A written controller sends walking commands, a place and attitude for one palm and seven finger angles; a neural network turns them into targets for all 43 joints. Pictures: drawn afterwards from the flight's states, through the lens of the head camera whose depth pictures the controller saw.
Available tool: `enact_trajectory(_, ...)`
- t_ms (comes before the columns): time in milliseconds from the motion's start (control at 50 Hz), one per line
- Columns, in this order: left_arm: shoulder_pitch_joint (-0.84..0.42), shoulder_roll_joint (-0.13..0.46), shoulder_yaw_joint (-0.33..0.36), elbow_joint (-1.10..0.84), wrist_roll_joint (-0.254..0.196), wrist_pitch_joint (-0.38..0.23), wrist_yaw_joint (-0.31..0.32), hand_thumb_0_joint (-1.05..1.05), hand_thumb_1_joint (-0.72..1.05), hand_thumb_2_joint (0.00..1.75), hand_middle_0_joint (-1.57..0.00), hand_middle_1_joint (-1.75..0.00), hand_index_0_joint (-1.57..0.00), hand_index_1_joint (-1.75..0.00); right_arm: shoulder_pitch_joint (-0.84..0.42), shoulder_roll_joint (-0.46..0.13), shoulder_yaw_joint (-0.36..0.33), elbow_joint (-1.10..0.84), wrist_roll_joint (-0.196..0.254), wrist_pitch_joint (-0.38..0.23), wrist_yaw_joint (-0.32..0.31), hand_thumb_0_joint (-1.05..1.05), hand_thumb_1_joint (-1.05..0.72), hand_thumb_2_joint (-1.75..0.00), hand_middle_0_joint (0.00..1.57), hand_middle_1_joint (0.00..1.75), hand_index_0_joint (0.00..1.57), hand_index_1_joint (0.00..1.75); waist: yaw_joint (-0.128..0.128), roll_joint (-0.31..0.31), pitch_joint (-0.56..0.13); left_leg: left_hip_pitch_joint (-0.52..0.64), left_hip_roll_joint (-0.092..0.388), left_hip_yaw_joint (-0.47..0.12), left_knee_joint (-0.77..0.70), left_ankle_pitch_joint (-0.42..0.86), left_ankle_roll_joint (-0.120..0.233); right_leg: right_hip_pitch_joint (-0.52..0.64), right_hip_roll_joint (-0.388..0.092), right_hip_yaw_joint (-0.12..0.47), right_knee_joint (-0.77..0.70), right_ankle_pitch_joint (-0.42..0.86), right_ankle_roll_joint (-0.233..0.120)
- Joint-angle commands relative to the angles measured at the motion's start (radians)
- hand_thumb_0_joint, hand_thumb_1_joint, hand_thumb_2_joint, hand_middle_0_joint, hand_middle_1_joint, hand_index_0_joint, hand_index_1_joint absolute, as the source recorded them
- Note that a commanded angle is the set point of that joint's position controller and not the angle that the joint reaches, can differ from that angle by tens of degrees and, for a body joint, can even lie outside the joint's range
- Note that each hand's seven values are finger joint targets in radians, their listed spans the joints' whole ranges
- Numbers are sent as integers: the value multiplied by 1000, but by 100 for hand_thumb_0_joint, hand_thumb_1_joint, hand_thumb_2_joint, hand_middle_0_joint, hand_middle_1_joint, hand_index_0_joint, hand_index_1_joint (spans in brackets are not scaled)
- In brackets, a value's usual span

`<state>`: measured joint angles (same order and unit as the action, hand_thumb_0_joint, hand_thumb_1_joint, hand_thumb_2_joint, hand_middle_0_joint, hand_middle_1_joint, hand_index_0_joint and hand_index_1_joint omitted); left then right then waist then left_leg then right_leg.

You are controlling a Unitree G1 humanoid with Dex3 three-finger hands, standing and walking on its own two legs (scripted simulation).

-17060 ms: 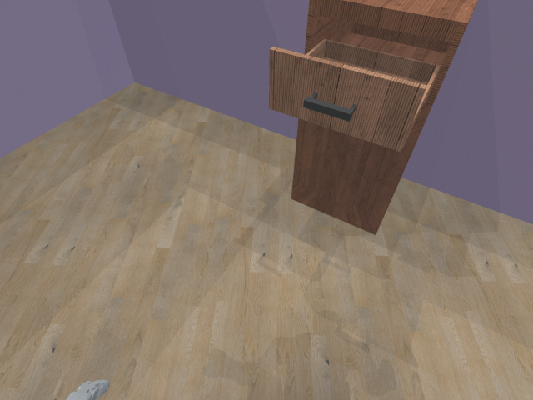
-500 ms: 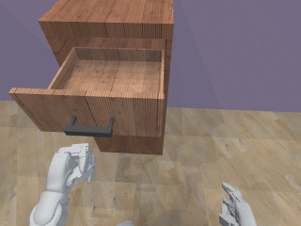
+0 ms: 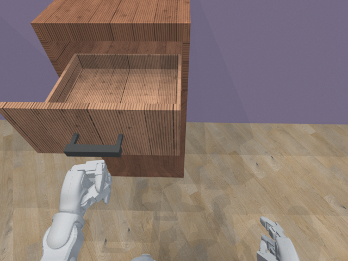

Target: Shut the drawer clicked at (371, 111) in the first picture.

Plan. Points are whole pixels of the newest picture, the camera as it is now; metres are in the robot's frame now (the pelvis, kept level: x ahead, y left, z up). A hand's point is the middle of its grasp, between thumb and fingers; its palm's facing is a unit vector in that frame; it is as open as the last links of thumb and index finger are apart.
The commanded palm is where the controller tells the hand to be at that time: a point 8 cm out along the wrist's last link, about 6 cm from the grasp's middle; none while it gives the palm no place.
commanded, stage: bring the fist close to the handle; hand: left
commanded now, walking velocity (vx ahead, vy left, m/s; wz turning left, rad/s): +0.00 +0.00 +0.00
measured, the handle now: (95, 144) +0.37 +0.20 +0.06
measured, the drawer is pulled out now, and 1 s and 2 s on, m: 0.28 0.23 0.11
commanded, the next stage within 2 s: push the drawer shut in 0.08 s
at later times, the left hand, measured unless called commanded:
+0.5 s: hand (111, 170) +0.30 +0.15 +0.06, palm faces -0.01 -1.00 -0.05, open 3.2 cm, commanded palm +0.28 +0.21 +0.06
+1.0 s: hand (113, 151) +0.35 +0.16 +0.06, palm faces -0.02 -1.00 -0.04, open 2.9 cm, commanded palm +0.34 +0.21 +0.06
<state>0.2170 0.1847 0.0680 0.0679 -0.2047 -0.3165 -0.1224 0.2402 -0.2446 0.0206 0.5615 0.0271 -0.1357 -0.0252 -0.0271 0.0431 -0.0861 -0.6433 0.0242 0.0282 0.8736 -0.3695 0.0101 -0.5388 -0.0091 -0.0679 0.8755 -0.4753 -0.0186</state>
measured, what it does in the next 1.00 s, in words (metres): stands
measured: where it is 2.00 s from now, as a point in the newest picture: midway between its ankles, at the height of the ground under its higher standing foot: outside the picture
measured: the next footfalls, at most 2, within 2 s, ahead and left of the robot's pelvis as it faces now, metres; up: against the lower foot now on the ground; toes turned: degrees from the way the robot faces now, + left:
none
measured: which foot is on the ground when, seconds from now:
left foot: down 0.00-1.00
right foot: down 0.00-1.00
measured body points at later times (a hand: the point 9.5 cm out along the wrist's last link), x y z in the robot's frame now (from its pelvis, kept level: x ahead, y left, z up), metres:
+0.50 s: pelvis +0.00 -0.02 +0.00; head +0.05 -0.04 +0.45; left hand +0.29 +0.20 +0.07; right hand +0.16 -0.27 -0.10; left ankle +0.04 +0.11 -0.69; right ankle -0.02 -0.11 -0.69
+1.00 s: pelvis -0.01 -0.01 +0.00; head +0.04 -0.01 +0.45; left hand +0.35 +0.21 +0.06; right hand +0.12 -0.26 -0.11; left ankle +0.04 +0.11 -0.69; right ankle -0.02 -0.11 -0.69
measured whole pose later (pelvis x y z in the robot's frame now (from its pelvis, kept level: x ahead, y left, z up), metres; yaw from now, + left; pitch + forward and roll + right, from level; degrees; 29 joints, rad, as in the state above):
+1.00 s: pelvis -0.01 -0.01 +0.00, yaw +1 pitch +10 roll -1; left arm -0.28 0.25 0.15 0.57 -0.21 -0.36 -0.18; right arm 0.25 -0.26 0.02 0.65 0.04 -0.10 -0.05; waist -0.05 0.04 -0.06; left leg -0.70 0.03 0.01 0.87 -0.34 0.00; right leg -0.59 0.00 -0.09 0.87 -0.46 -0.03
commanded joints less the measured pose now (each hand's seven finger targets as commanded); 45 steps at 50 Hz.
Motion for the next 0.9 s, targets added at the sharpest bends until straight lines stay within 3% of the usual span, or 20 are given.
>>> enact_trajectory(0,-131,109,71,-233,-16,-68,-6,0,90,90,-140,-160,-140,-160,-76,-120,-49,-162,3,-51,-11,0,-90,-90,20,30,20,30,4,-40,-188,196,-15,-44,-117,137,13,1,19,21,-148,238,9)
enact_trajectory(20,-149,134,87,-245,-13,-80,-3,0,90,90,-140,-160,-140,-160,-76,-122,-48,-153,1,-50,-13,0,-90,-90,20,30,20,30,1,-24,-187,194,-15,-42,-110,149,16,6,18,29,-150,250,8)
enact_trajectory(100,-175,112,69,-246,-16,-109,-10,0,90,90,-140,-160,-140,-160,-76,-115,-46,-145,2,-57,-12,0,-90,-90,20,30,20,30,-8,-7,-197,204,-17,-43,-99,160,14,-1,17,30,-141,269,9)
enact_trajectory(220,-174,148,104,-146,-26,-85,-40,0,90,90,-140,-160,-140,-160,-75,-127,-48,-130,5,-47,-18,0,-90,-90,20,30,20,30,-13,-61,-170,158,-23,-33,-85,145,20,14,9,60,-165,283,19)
enact_trajectory(300,-322,153,109,-101,-37,-71,-53,0,90,90,-140,-160,-140,-160,-81,-128,-45,-118,10,-43,-27,0,-90,-90,20,30,20,30,-26,-50,-156,154,-26,-35,-84,115,18,-4,2,74,-181,247,22)
enact_trajectory(320,-344,167,122,-98,-38,-74,-50,0,90,90,-140,-160,-140,-160,-76,-130,-45,-114,8,-42,-30,0,-90,-90,20,30,20,30,-28,-73,-165,150,-24,-37,-81,123,22,5,4,75,-179,253,23)
enact_trajectory(380,-404,187,156,-71,-48,-84,-52,0,90,90,-140,-160,-140,-160,-72,-127,-46,-101,7,-42,-33,0,-90,-90,20,30,20,30,-18,-49,-230,168,-27,-30,-77,164,21,47,-4,91,-172,324,27)
enact_trajectory(420,-405,220,187,-29,-47,-87,-53,0,90,90,-140,-160,-140,-160,-66,-131,-47,-93,7,-39,-33,0,-90,-90,20,30,20,30,-13,-59,-238,157,-26,-28,-77,179,21,69,-3,95,-171,347,29)
enact_trajectory(440,-413,207,178,-13,-44,-89,-56,0,90,90,-140,-160,-140,-160,-64,-128,-47,-91,7,-38,-31,0,-90,-90,20,30,20,30,-8,-30,-253,164,-27,-26,-78,198,20,80,-7,96,-161,382,27)
enact_trajectory(480,-454,181,154,7,-47,-84,-62,0,90,90,-140,-160,-140,-160,-57,-128,-48,-88,9,-36,-27,0,-90,-90,20,30,20,30,-21,-36,-241,172,-27,-25,-78,207,19,64,-5,86,-158,410,30)
enact_trajectory(560,-556,211,171,56,-45,-90,-65,0,90,90,-140,-160,-140,-160,-43,-140,-53,-64,11,-29,-33,0,-90,-90,20,30,20,30,-41,-75,-229,163,-25,-30,-75,184,22,37,-1,87,-164,375,33)
enact_trajectory(580,-567,193,158,62,-48,-94,-69,0,90,90,-140,-160,-140,-160,-43,-137,-54,-64,10,-30,-33,0,-90,-90,20,30,20,30,-38,-61,-232,170,-26,-29,-77,177,21,31,-1,86,-166,364,32)
enact_trajectory(680,-693,225,167,131,-45,-98,-76,0,90,90,-140,-160,-140,-160,-35,-143,-50,-44,12,-23,-39,0,-90,-90,20,30,20,30,-49,-44,-232,162,-27,-36,-78,145,22,15,0,89,-171,304,27)
enact_trajectory(720,-724,252,184,176,-44,-97,-75,0,90,90,-140,-160,-140,-160,-28,-150,-50,-35,12,-18,-42,0,-90,-90,20,30,20,30,-55,-73,-229,150,-23,-40,-76,129,26,7,3,95,-179,273,30)
enact_trajectory(800,-817,206,138,186,-39,-102,-71,0,90,90,-140,-160,-140,-160,-18,-144,-51,-32,13,-20,-40,0,-90,-90,20,30,20,30,-54,10,-284,216,-23,-49,-89,129,19,-25,9,66,-165,254,17)
enact_trajectory(840,-802,229,166,227,-36,-99,-58,0,90,90,-140,-160,-140,-160,-6,-150,-53,-28,10,-15,-37,0,-90,-90,20,30,20,30,-48,-27,-287,206,-21,-54,-92,133,20,-17,12,63,-166,255,18)
enact_trajectory(880,-851,209,137,240,-28,-101,-52,0,90,90,-140,-160,-140,-160,-3,-148,-51,-30,12,-12,-34,0,-90,-90,20,30,20,30,-56,-18,-280,209,-21,-55,-96,120,18,-35,14,59,-166,239,16)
